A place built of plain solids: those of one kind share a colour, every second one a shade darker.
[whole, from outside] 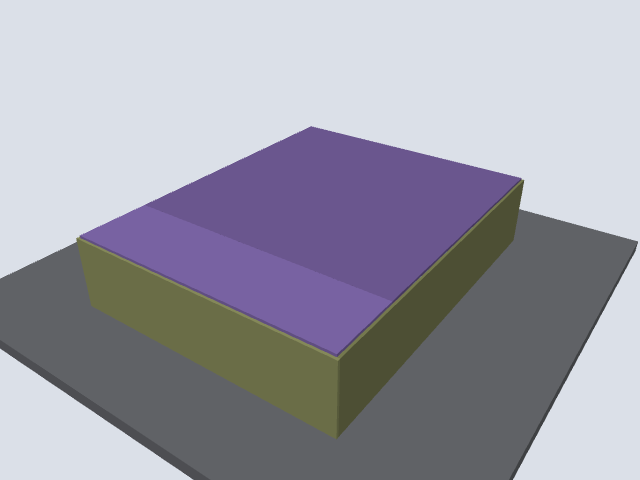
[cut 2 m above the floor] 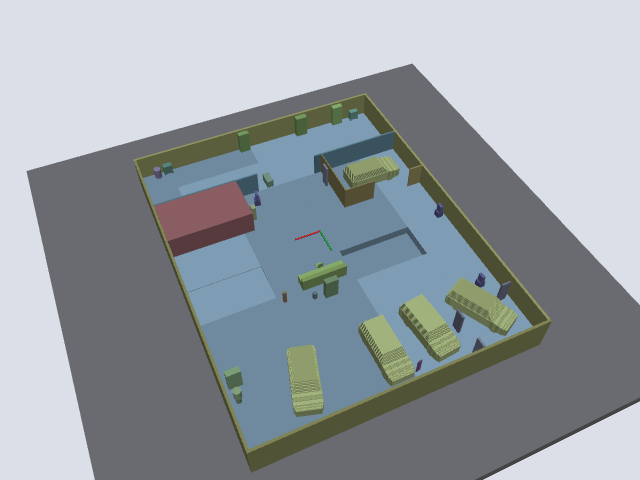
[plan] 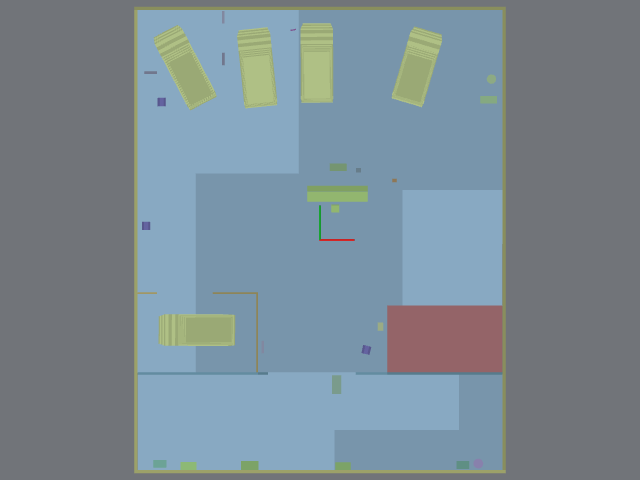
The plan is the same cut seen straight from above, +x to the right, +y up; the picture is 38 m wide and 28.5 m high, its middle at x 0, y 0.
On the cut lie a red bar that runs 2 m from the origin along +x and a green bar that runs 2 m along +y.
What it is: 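A car dealer's showroom with its handover bay and the front of its workshop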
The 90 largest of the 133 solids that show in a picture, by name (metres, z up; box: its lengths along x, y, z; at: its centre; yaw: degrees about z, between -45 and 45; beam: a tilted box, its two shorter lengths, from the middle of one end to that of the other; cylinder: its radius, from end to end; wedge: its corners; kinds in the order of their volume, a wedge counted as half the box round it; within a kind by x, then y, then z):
{
 "floor_1": {"box": [3.45, 21.51, 1.17], "at": [-9.11, 2.9, 0.54]},
 "floor_2": {"box": [11.7, 5.81, 1.05], "at": [-4.98, -10.75, 0.47]},
 "floor_3": {"box": [6.14, 8.79, 1.17], "at": [-4.32, -3.46, 0.54]},
 "floor_4": {"box": [6.14, 3.02, 0.42], "at": [-4.32, 2.44, 0.16]},
 "floor_5": {"box": [6.14, 9.71, 1.17], "at": [-4.32, 8.8, 0.54]},
 "floor_6": {"box": [6.16, 21.51, 1.17], "at": [1.82, 2.9, 0.54]},
 "floor_7": {"box": [7.4, 2.38, 1.05], "at": [4.56, -12.46, 0.47]},
 "floor_8": {"box": [7.4, 0.92, 1.05], "at": [4.56, -10.82, 0.47]},
 "floor_9": {"box": [7.4, 2.53, 1.05], "at": [4.56, -9.11, 0.47]},
 "floor_10": {"box": [5.94, 7.62, 1.17], "at": [7.86, -4.04, 0.54]},
 "floor_11": {"box": [5.94, 10.68, 1.17], "at": [7.86, 8.31, 0.54]},
 "floor_12": {"box": [5.95, 3.23, 1.12], "at": [7.87, 1.37, 0.51]},
 "floor_13": {"box": [2.58, 5.81, 1.05], "at": [9.54, -10.75, 0.47]},
 "roof_1": {"box": [21.66, 5.8, 0.6], "at": [0.0, -10.75, 5.7]},
 "roof_2": {"box": [21.66, 21.51, 0.2], "at": [0.0, 2.9, 5.9]},
 "wall_1": {"box": [0.2, 27.31, 5.85], "at": [-10.93, 0.0, 2.87]},
 "wall_2": {"box": [22.06, 0.2, 5.85], "at": [0.0, -13.75, 2.87]},
 "wall_3": {"box": [22.06, 0.2, 5.85], "at": [0.0, 13.75, 2.87]},
 "wall_4": {"box": [0.2, 27.31, 5.85], "at": [10.93, 0.0, 2.87]},
 "block_1": {"box": [6.83, 3.97, 2.84], "at": [7.41, -5.87, 2.54]},
 "car_1": {"box": [1.87, 0.23, 0.8], "at": [-8.73, 11.58, 1.73], "yaw": 27.6},
 "car_2": {"box": [0.21, 1.88, 0.86], "at": [-8.69, -5.35, 1.75], "yaw": -0.1},
 "car_3": {"box": [1.87, 0.23, 0.82], "at": [-8.63, 11.38, 1.74], "yaw": 27.6},
 "car_4": {"box": [0.21, 1.88, 0.89], "at": [-8.5, -5.35, 1.77], "yaw": -0.1},
 "car_5": {"box": [1.87, 3.21, 0.82], "at": [-7.84, 9.87, 1.74], "yaw": 27.6},
 "car_6": {"box": [1.76, 3.52, 0.09], "at": [-7.76, 9.73, 2.19], "yaw": 27.6},
 "car_7": {"box": [1.72, 3.43, 0.09], "at": [-7.75, 9.71, 2.27], "yaw": 27.6},
 "car_8": {"box": [1.68, 3.33, 0.09], "at": [-7.74, 9.69, 2.35], "yaw": 27.6},
 "car_9": {"box": [1.64, 3.24, 0.09], "at": [-7.73, 9.67, 2.42], "yaw": 27.6},
 "car_10": {"box": [1.59, 3.15, 0.09], "at": [-7.72, 9.65, 2.5], "yaw": 27.6},
 "car_11": {"box": [1.55, 3.06, 0.09], "at": [-7.71, 9.63, 2.58], "yaw": 27.6},
 "car_12": {"box": [1.51, 2.97, 0.09], "at": [-7.7, 9.61, 2.66], "yaw": 27.6},
 "car_13": {"box": [1.47, 2.87, 0.09], "at": [-7.69, 9.59, 2.74], "yaw": 27.6},
 "car_14": {"box": [2.98, 1.88, 0.89], "at": [-6.92, -5.35, 1.77], "yaw": -0.1},
 "car_15": {"box": [3.29, 1.77, 0.08], "at": [-6.75, -5.35, 2.25], "yaw": -0.1},
 "car_16": {"box": [3.21, 1.73, 0.08], "at": [-6.73, -5.35, 2.31], "yaw": -0.1},
 "car_17": {"box": [3.05, 1.64, 0.08], "at": [-6.7, -5.35, 2.45], "yaw": -0.1},
 "car_18": {"box": [2.97, 1.6, 0.08], "at": [-6.68, -5.35, 2.52], "yaw": -0.1},
 "car_19": {"box": [1.98, 0.22, 0.84], "at": [-3.93, 12.05, 1.73], "yaw": 6.0},
 "car_20": {"box": [1.98, 0.22, 0.87], "at": [-3.91, 11.85, 1.75], "yaw": 6.0},
 "car_21": {"box": [1.98, 0.22, 0.9], "at": [-3.89, 11.64, 1.76], "yaw": 6.0},
 "car_22": {"box": [1.98, 0.22, 0.93], "at": [-3.87, 11.44, 1.77], "yaw": 6.0},
 "car_23": {"box": [1.98, 3.06, 0.93], "at": [-3.69, 9.82, 1.77], "yaw": 6.0},
 "car_24": {"box": [1.87, 3.37, 0.08], "at": [-3.68, 9.66, 2.27], "yaw": 6.0},
 "car_25": {"box": [1.66, 2.97, 0.08], "at": [-3.67, 9.56, 2.61], "yaw": 6.0},
 "car_26": {"box": [1.7, 3.05, 0.08], "at": [-3.67, 9.58, 2.54], "yaw": 6.0},
 "car_27": {"box": [1.74, 3.13, 0.08], "at": [-3.67, 9.6, 2.47], "yaw": 6.0},
 "car_28": {"box": [1.78, 3.21, 0.08], "at": [-3.67, 9.62, 2.4], "yaw": 6.0},
 "car_29": {"box": [1.83, 3.29, 0.08], "at": [-3.67, 9.64, 2.34], "yaw": 6.0},
 "car_30": {"box": [1.57, 2.8, 0.08], "at": [-3.66, 9.52, 2.75], "yaw": 6.0},
 "car_31": {"box": [1.61, 2.89, 0.08], "at": [-3.66, 9.54, 2.68], "yaw": 6.0},
 "car_32": {"box": [1.94, 0.22, 0.85], "at": [-0.19, 11.75, 1.74], "yaw": 0.2},
 "car_33": {"box": [1.94, 0.22, 0.82], "at": [-0.19, 11.95, 1.73], "yaw": 0.2},
 "car_34": {"box": [1.94, 0.22, 0.8], "at": [-0.19, 12.16, 1.71], "yaw": 0.2},
 "car_35": {"box": [1.53, 2.79, 0.08], "at": [-0.18, 9.79, 2.72], "yaw": 0.2},
 "car_36": {"box": [1.57, 2.88, 0.08], "at": [-0.18, 9.81, 2.65], "yaw": 0.2},
 "car_37": {"box": [1.62, 2.97, 0.08], "at": [-0.18, 9.83, 2.58], "yaw": 0.2},
 "car_38": {"box": [1.66, 3.06, 0.08], "at": [-0.18, 9.85, 2.5], "yaw": 0.2},
 "car_39": {"box": [1.7, 3.15, 0.08], "at": [-0.18, 9.87, 2.43], "yaw": 0.2},
 "car_40": {"box": [1.74, 3.24, 0.08], "at": [-0.18, 9.89, 2.35], "yaw": 0.2},
 "car_41": {"box": [1.79, 3.32, 0.08], "at": [-0.18, 9.91, 2.28], "yaw": 0.2},
 "car_42": {"box": [1.83, 3.41, 0.08], "at": [-0.18, 9.93, 2.2], "yaw": 0.2},
 "car_43": {"box": [1.94, 3.1, 0.85], "at": [-0.18, 10.1, 1.74], "yaw": 0.2},
 "car_44": {"box": [1.55, 2.6, 0.09], "at": [5.58, 9.62, 2.77], "yaw": -16.5},
 "car_45": {"box": [1.59, 2.69, 0.08], "at": [5.59, 9.64, 2.69], "yaw": -16.5},
 "car_46": {"box": [1.63, 2.78, 0.09], "at": [5.6, 9.66, 2.61], "yaw": -16.5},
 "car_47": {"box": [1.68, 2.88, 0.09], "at": [5.6, 9.69, 2.54], "yaw": -16.5},
 "car_48": {"box": [1.72, 2.97, 0.08], "at": [5.61, 9.71, 2.46], "yaw": -16.5},
 "car_49": {"box": [1.76, 3.06, 0.09], "at": [5.62, 9.73, 2.38], "yaw": -16.5},
 "car_50": {"box": [1.8, 3.15, 0.09], "at": [5.62, 9.75, 2.3], "yaw": -16.5},
 "car_51": {"box": [1.85, 3.24, 0.09], "at": [5.63, 9.77, 2.23], "yaw": -16.5},
 "car_52": {"box": [1.96, 2.93, 0.89], "at": [5.68, 9.93, 1.75], "yaw": -16.5},
 "car_53": {"box": [1.96, 0.27, 0.89], "at": [6.12, 11.45, 1.75], "yaw": -16.5},
 "car_54": {"box": [1.96, 0.27, 0.85], "at": [6.2, 11.69, 1.73], "yaw": -16.5},
 "car_55": {"box": [1.96, 0.27, 0.81], "at": [6.27, 11.94, 1.71], "yaw": -16.5},
 "part_1": {"box": [7.15, 0.14, 4.4], "at": [-7.25, -7.92, 3.2]},
 "part_2": {"box": [0.6, 0.14, 4.4], "at": [-3.38, -7.92, 3.2]},
 "part_3": {"box": [1.87, 0.14, 4.4], "at": [3.06, -7.92, 3.2]},
 "part_4": {"box": [6.83, 0.14, 4.4], "at": [7.41, -7.92, 3.2]},
 "counter_1": {"box": [3.6, 0.6, 0.74], "at": [1.04, 2.57, 1.49]},
 "counter_2": {"box": [3.6, 0.35, 1.1], "at": [1.04, 3.05, 1.67]},
 "cupboard_1": {"box": [0.96, 0.47, 1.95], "at": [-7.81, -13.42, 1.98]},
 "cupboard_2": {"box": [1.03, 0.53, 1.95], "at": [-4.17, -13.39, 1.98]},
 "cupboard_3": {"box": [0.93, 0.47, 1.95], "at": [1.37, -13.42, 1.98]},
 "screen_1": {"box": [1.15, 0.1, 3.0], "at": [-10.25, -3.15, 2.62]},
 "screen_2": {"box": [2.69, 0.1, 3.0], "at": [-5.03, -3.15, 2.62]},
 "screen_3": {"box": [0.1, 4.65, 3.0], "at": [-3.73, -5.53, 2.62]},
 "vitrine_1": {"box": [1.0, 0.45, 1.8], "at": [1.08, 4.32, 2.02]},
 "vitrine_2": {"box": [1.0, 0.45, 1.8], "at": [10.01, 8.33, 2.02]},
 "boards_1": {"box": [0.56, 1.12, 0.67], "at": [0.99, -8.59, 1.34]}
}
